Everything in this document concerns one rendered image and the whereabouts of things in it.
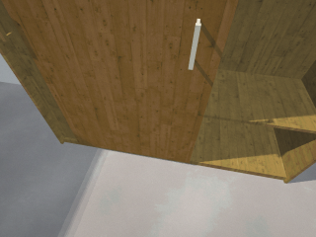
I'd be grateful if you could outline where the wardrobe door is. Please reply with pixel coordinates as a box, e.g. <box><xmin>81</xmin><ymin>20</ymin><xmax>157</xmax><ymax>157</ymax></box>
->
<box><xmin>1</xmin><ymin>0</ymin><xmax>239</xmax><ymax>163</ymax></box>
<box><xmin>0</xmin><ymin>0</ymin><xmax>76</xmax><ymax>139</ymax></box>

